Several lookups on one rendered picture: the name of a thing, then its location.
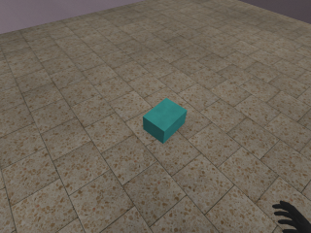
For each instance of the right robot hand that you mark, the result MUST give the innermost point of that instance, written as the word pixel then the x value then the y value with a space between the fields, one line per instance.
pixel 299 222

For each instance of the carton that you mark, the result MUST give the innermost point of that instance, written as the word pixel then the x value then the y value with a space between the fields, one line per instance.
pixel 164 120

